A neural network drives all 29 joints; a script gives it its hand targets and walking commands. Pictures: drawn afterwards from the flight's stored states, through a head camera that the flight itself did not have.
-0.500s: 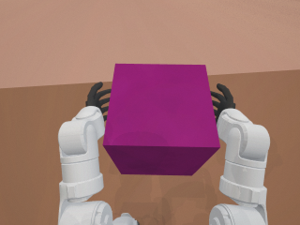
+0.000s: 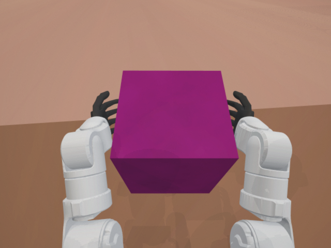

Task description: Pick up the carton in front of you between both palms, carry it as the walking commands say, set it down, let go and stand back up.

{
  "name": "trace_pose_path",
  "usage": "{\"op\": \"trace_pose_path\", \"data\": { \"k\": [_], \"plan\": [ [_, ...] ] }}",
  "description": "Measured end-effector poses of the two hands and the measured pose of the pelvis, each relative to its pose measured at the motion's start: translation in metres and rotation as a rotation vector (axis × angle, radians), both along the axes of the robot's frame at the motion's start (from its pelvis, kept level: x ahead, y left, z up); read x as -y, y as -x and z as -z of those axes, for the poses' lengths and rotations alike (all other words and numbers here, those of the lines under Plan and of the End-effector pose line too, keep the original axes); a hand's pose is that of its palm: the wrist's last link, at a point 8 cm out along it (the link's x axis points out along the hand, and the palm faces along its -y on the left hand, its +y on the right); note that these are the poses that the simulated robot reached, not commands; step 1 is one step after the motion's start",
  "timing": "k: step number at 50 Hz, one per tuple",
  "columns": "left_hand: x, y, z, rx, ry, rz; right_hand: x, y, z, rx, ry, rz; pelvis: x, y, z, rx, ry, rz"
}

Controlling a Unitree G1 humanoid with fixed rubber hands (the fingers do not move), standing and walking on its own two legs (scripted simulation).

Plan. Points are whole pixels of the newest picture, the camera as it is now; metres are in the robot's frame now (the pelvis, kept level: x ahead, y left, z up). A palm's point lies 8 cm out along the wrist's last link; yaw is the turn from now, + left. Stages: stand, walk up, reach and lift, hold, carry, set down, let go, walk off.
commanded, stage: carry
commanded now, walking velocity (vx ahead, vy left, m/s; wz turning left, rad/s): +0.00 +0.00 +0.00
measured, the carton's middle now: (170, 138) +0.36 +0.00 +0.09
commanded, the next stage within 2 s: none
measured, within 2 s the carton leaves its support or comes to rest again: neither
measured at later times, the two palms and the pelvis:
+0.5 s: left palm (112, 84) +0.46 +0.15 +0.18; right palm (234, 84) +0.46 -0.15 +0.18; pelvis +0.12 +0.00 +0.02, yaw +0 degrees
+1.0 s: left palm (112, 97) +0.45 +0.15 +0.15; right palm (231, 97) +0.45 -0.15 +0.15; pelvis +0.12 +0.00 +0.03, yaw +0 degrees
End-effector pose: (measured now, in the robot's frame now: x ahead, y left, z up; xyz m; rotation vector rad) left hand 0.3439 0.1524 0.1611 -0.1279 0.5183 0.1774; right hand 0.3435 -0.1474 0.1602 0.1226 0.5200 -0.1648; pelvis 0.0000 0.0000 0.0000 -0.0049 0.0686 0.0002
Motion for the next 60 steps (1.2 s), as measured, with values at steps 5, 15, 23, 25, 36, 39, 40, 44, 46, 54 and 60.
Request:
{"op": "trace_pose_path", "data": {
  "k": [5,15,23,25,36,39,40,44,46,54,60],
  "plan": [
    [0.006,-0.034,0.018,-0.101,-0.022,-0.030,0.005,-0.044,0.023,-0.101,-0.032,-0.022,0.010,-0.033,-0.009,0.002,-0.002,-0.005],
    [0.008,-0.088,0.003,0.002,0.026,-0.019,0.008,-0.089,0.001,0.001,-0.029,0.015,0.009,-0.080,-0.020,0.007,-0.008,0.003],
    [0.006,-0.114,-0.019,-0.010,0.009,0.005,0.007,-0.111,-0.020,-0.010,0.000,0.014,0.005,-0.117,-0.022,0.021,-0.003,0.007],
    [0.006,-0.117,-0.021,-0.028,0.003,0.005,0.006,-0.115,-0.021,-0.027,-0.001,0.011,0.004,-0.123,-0.022,0.026,-0.003,0.007],
    [0.001,-0.114,0.013,-0.168,0.012,-0.014,0.002,-0.115,0.012,-0.166,-0.026,0.020,0.001,-0.133,-0.024,0.050,-0.001,0.008],
    [0.001,-0.112,0.018,-0.158,0.015,-0.010,0.001,-0.112,0.016,-0.157,-0.024,0.021,0.001,-0.130,-0.025,0.055,-0.001,0.009],
    [0.001,-0.112,0.018,-0.151,0.014,-0.009,0.001,-0.112,0.016,-0.149,-0.023,0.021,0.001,-0.129,-0.025,0.056,-0.001,0.009],
    [0.002,-0.110,0.016,-0.123,0.009,-0.003,0.002,-0.110,0.013,-0.121,-0.015,0.019,0.001,-0.126,-0.026,0.056,-0.001,0.009],
    [0.002,-0.109,0.014,-0.115,0.007,-0.001,0.002,-0.108,0.012,-0.114,-0.013,0.017,0.000,-0.125,-0.026,0.056,-0.001,0.009],
    [0.003,-0.101,0.013,-0.115,-0.001,0.005,0.003,-0.099,0.011,-0.113,-0.009,0.017,-0.001,-0.122,-0.027,0.060,-0.001,0.009],
    [0.002,-0.095,0.012,-0.116,-0.003,0.006,0.002,-0.093,0.010,-0.114,-0.007,0.015,-0.001,-0.116,-0.028,0.062,-0.001,0.009]
  ]
}}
